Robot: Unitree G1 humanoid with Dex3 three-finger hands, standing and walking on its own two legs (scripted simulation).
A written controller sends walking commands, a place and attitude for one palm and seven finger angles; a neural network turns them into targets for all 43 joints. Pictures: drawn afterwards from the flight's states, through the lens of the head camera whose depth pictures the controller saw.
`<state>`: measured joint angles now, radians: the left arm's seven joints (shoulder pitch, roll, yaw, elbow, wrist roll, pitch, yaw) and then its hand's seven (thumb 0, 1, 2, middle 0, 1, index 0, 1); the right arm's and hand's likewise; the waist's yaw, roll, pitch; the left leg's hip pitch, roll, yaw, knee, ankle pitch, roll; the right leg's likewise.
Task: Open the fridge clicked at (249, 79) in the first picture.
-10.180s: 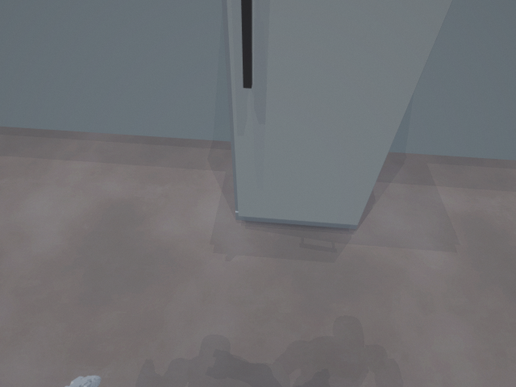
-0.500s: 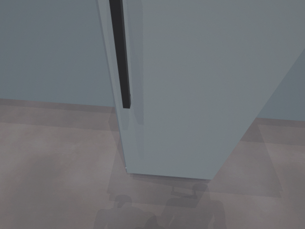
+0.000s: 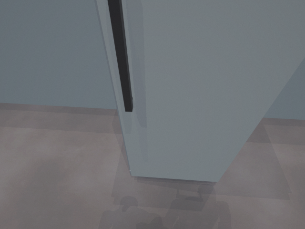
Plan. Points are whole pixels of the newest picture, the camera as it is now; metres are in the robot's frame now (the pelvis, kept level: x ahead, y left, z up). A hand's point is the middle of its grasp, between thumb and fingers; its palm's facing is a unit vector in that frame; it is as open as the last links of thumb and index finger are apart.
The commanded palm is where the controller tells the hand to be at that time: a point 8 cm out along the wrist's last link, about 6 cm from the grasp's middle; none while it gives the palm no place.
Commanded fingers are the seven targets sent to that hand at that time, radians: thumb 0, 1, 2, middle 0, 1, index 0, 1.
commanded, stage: look again from close up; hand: left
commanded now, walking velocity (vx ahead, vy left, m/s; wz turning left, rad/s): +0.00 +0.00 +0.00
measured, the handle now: (122, 41) +0.51 +0.11 +0.24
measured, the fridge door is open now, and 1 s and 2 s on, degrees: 0 0 0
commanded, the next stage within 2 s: raise the hand to about handle height in 0.78 s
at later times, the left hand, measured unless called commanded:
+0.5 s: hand out of the picture +0.03 +0.17 -0.17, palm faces +0.00 -0.98 -0.22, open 7.4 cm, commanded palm none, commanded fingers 0.00 0.90 0.90 -0.20 -0.30 -0.20 -0.30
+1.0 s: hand (89, 228) +0.14 +0.18 -0.07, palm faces +0.25 -0.95 -0.17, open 7.5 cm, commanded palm +0.11 +0.22 -0.05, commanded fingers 0.00 0.74 0.83 -0.21 -0.41 -0.21 -0.41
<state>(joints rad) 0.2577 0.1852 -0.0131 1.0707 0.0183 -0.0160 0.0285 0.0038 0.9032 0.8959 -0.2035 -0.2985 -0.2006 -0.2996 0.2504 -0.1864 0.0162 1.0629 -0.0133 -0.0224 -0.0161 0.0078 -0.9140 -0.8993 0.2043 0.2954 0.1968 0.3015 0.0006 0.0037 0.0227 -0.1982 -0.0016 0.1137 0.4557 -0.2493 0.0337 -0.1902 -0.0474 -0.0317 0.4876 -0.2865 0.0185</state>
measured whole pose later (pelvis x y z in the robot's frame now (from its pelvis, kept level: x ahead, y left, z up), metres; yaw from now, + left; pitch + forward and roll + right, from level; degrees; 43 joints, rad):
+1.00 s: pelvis +0.00 -0.02 +0.00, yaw +2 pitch -1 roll +1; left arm 0.42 0.18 0.06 0.32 -0.13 -0.03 0.06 0.02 0.88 0.89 -0.21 -0.31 -0.20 -0.31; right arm 0.32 -0.21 0.01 0.90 0.03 -0.18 -0.07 0.01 -0.90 -0.90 0.21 0.30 0.20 0.30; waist 0.00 0.00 0.03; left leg -0.20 0.02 0.08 0.48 -0.25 0.00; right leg -0.19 -0.03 -0.07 0.52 -0.31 -0.01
